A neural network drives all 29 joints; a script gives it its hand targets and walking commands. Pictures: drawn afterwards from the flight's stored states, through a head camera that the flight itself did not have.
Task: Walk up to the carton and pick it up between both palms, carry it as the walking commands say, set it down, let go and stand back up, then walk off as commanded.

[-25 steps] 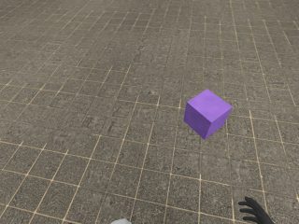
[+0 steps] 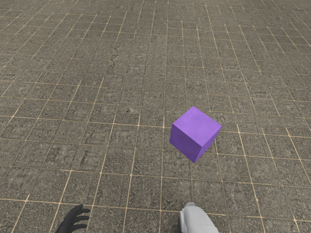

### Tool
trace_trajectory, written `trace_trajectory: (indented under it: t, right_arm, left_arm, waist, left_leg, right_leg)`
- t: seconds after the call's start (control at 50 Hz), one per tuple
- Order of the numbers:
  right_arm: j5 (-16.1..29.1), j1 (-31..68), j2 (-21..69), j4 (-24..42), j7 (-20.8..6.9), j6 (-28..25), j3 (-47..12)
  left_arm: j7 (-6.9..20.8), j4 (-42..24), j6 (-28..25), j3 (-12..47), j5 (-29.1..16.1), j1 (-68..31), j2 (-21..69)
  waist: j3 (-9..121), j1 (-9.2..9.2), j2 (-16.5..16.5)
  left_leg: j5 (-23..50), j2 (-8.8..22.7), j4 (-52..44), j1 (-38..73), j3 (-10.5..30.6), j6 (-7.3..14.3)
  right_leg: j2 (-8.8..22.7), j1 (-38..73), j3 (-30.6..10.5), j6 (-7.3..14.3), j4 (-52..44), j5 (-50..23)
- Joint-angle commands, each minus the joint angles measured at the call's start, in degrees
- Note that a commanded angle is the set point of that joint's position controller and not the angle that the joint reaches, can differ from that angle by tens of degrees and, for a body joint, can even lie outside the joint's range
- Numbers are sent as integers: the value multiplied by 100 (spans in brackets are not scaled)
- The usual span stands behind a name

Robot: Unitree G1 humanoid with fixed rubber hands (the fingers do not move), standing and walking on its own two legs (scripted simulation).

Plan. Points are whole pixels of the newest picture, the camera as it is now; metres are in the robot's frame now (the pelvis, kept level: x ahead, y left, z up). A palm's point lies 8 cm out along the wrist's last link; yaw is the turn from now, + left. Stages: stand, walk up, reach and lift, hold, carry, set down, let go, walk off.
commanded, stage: walk up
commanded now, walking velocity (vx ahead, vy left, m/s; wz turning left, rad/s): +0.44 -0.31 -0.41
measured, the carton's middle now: (193, 134) +0.78 -0.28 -0.63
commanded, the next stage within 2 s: none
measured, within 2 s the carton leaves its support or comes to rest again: neither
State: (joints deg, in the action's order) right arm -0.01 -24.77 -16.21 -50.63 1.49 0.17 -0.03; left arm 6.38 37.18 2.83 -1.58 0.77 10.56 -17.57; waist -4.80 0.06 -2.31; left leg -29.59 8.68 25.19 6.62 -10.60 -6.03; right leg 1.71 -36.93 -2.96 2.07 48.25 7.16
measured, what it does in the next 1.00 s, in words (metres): walks ahead: right foot, then left foot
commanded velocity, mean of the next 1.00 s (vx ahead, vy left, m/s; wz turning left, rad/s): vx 0.28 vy -0.22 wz -0.18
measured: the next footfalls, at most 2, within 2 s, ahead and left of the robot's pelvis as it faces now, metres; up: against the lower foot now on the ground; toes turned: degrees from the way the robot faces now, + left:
right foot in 0.06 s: +0.20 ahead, -0.15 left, +0.00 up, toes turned +0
left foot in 0.36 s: +0.25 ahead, +0.05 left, +0.00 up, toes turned -3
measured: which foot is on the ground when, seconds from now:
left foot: down 0.00-0.06, up 0.08-0.34, down 0.36-0.74, up 0.76-1.00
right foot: up 0.00-0.04, down 0.06-0.36, up 0.38-0.72, down 0.74-1.00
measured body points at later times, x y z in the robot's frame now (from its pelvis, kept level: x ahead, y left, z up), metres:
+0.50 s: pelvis +0.19 -0.05 +0.02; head +0.21 -0.02 +0.47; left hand +0.36 +0.18 -0.10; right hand +0.21 -0.35 -0.08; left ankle +0.21 +0.05 -0.72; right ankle +0.18 -0.21 -0.66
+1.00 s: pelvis +0.33 -0.16 +0.02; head +0.37 -0.17 +0.47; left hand +0.46 +0.09 -0.10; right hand +0.37 -0.45 -0.10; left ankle +0.34 -0.04 -0.67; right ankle +0.32 -0.26 -0.71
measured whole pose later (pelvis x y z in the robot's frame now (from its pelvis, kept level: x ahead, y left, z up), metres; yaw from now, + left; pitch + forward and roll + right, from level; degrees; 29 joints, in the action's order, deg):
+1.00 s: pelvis +0.33 -0.16 +0.02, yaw -14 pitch +2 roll +1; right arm 0.0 -12.6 -16.7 -43.3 0.8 1.5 -0.1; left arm 1.0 42.7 0.8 -1.6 0.9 17.1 -16.9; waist -3.1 1.3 -0.9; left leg -32.3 4.4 51.2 -24.8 -6.5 -3.1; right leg -1.0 -18.1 -1.1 1.4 29.9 13.6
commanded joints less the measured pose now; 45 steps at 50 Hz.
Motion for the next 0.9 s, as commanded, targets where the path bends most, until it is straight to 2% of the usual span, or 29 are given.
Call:
trace_trajectory:
  t: [0.0,0.02,0.04,0.06,0.08,0.12,0.14,0.16,0.2,0.24,0.3,0.32,0.34,0.36,0.38,0.42,0.5,0.54,0.58,0.62,0.66,0.68,0.7,0.72,0.74,0.76,0.8,0.86,0.88]
  right_arm:
    - [-8,685,-1679,360,-47,-16,700]
    - [33,919,-1634,457,-71,42,669]
    - [84,1233,-1225,707,-109,67,582]
    - [69,1218,-863,1013,-113,57,519]
    - [35,1077,-635,1161,-99,27,440]
    - [30,1407,-702,919,-97,-67,392]
    - [15,1385,-673,939,-125,-24,346]
    - [2,1340,-674,934,-125,52,338]
    - [29,1363,-586,953,-87,112,312]
    - [58,1457,-615,983,-41,139,350]
    - [84,354,-607,623,51,120,436]
    - [7,-224,-935,393,108,113,547]
    - [-128,-814,-1560,258,192,101,689]
    - [-177,-529,-1869,326,220,82,703]
    - [-112,122,-1669,417,213,86,683]
    - [-35,698,-1107,569,126,13,591]
    - [-45,667,-817,389,28,-178,468]
    - [-75,562,-883,291,-36,-152,515]
    - [-113,598,-1067,345,-54,-65,586]
    - [-121,519,-1187,300,-41,-22,652]
    - [-80,727,-1189,243,-78,-4,658]
    - [-57,679,-1154,314,-85,9,631]
    - [-73,624,-945,432,-103,4,599]
    - [-88,730,-583,669,-122,52,502]
    - [-50,843,-471,726,-111,142,457]
    - [-71,1032,-409,725,-112,150,452]
    - [-41,1190,-475,737,-148,84,441]
    - [-50,1228,-396,804,-141,74,302]
    - [-24,1200,-465,810,-73,112,329]
  left_arm:
    - [-108,553,-220,-169,-68,1075,-614]
    - [-217,849,-305,-216,-76,2118,-822]
    - [-265,1132,-392,-254,23,2685,-1238]
    - [-312,1056,-357,-377,-5,2710,-1651]
    - [-379,882,-377,-407,-54,2347,-1631]
    - [-501,655,-405,-422,-36,1730,-1049]
    - [-520,539,-411,-404,-30,1404,-872]
    - [-491,457,-396,-412,2,1305,-822]
    - [-471,404,-376,-382,98,1370,-765]
    - [-425,206,-308,-352,175,993,-766]
    - [-346,-67,-208,-325,201,353,-640]
    - [-345,-165,-223,-289,193,193,-480]
    - [-344,-404,-252,-189,186,0,-142]
    - [-334,-429,-214,-272,273,-176,-136]
    - [-311,-313,-198,-327,230,97,-244]
    - [-205,41,-173,-308,178,245,-281]
    - [-230,409,-166,-194,92,384,-145]
    - [-212,511,-178,-150,36,178,-53]
    - [-186,518,-135,-143,2,-57,-79]
    - [-217,512,-143,-154,20,-181,-8]
    - [-286,733,-251,-115,13,353,13]
    - [-343,888,-298,-179,40,791,-219]
    - [-362,1151,-352,-357,52,1477,-616]
    - [-379,1164,-360,-439,43,1768,-1132]
    - [-449,1176,-314,-485,27,1936,-1388]
    - [-474,1084,-321,-401,35,1705,-1053]
    - [-563,946,-388,-329,24,1224,-787]
    - [-653,899,-393,-295,22,1178,-591]
    - [-681,783,-357,-278,3,1126,-707]
  waist:
    - [924,755,937]
    - [1609,1314,207]
    - [1415,1404,-1577]
    - [1133,1219,-2559]
    - [1033,887,-2460]
    - [955,663,-624]
    - [1252,499,-313]
    - [1607,435,-245]
    - [1624,435,-682]
    - [1246,342,-605]
    - [717,-264,-132]
    - [899,-641,558]
    - [743,-929,2217]
    - [169,-761,2026]
    - [-238,-308,1433]
    - [-533,-96,671]
    - [-73,65,924]
    - [50,-64,1251]
    - [96,-167,1546]
    - [410,-236,1608]
    - [807,1,1557]
    - [1138,202,1005]
    - [1665,498,-261]
    - [1631,619,-1640]
    - [1355,665,-1869]
    - [1236,481,-1134]
    - [883,323,-685]
    - [1208,241,-637]
    - [985,190,-787]
  left_leg:
    - [5623,1143,1346,-419,-104,589]
    - [4932,673,3275,-896,-33,493]
    - [1077,-525,5184,-2494,-54,231]
    - [-1109,-1202,6512,-3895,274,72]
    - [-1427,-921,6610,-4377,823,188]
    - [-632,-440,5655,-4383,1154,332]
    - [-389,-433,4973,-4067,1065,339]
    - [-319,-496,4413,-3592,899,339]
    - [-520,-629,3214,-2830,677,234]
    - [-128,-552,2574,-2341,646,219]
    - [1405,-574,602,-451,440,232]
    - [1229,-119,-335,365,938,407]
    - [-494,1552,-1335,399,3003,804]
    - [-1447,2598,-2073,-467,4006,1117]
    - [-1299,2432,-2136,-1029,3645,1211]
    - [-253,1728,-1754,-1444,2544,1208]
    - [3343,1088,-1023,-1089,958,991]
    - [4035,849,-736,-1168,521,855]
    - [3313,850,-792,-1563,498,884]
    - [3644,1026,-503,-1000,567,971]
    - [3984,884,240,-884,364,868]
    - [3945,693,1009,-948,275,775]
    - [2587,374,2073,-1620,190,584]
    - [-580,-485,3131,-2930,400,428]
    - [-1481,-649,3753,-3450,710,486]
    - [-1131,-565,3964,-3579,964,548]
    - [-413,-401,3600,-3694,902,522]
    - [-185,-532,2738,-3431,732,374]
    - [-257,-605,2648,-3364,643,324]
  right_leg:
    - [-152,1887,888,-3,-1087,594]
    - [-477,3095,550,223,-1516,757]
    - [286,3681,-1322,464,-1795,-966]
    - [991,3839,-3401,941,-2180,-3066]
    - [1084,3725,-3683,1143,-2347,-2975]
    - [875,3354,-2834,995,-2395,-1574]
    - [615,3154,-2593,795,-2441,-1115]
    - [449,3005,-2390,682,-2464,-813]
    - [346,2451,-2389,759,-2694,-1043]
    - [313,1549,-2181,873,-3012,-243]
    - [-33,-36,-1673,534,-2528,1000]
    - [-399,-781,-1124,138,-1931,1664]
    - [-597,-1688,-634,-132,-355,2512]
    - [-226,-1523,-333,-336,860,2131]
    - [-60,-1338,-598,-370,1165,1583]
    - [108,-659,-312,-302,1280,1052]
    - [94,-52,240,-444,751,616]
    - [75,517,491,-533,-260,597]
    - [33,1081,657,-520,-705,660]
    - [0,1121,716,-424,-1160,836]
    - [-70,1704,863,-289,-2019,420]
    - [-221,2242,882,-150,-2290,178]
    - [231,3279,195,0,-2126,-452]
    - [1341,3902,-1865,333,-2765,-1004]
    - [1669,3919,-2727,590,-2988,-946]
    - [1477,3863,-2606,788,-3003,-769]
    - [1126,3510,-1711,696,-2824,-1367]
    - [878,3665,-1192,660,-2483,-3003]
    - [929,3504,-900,735,-2209,-4836]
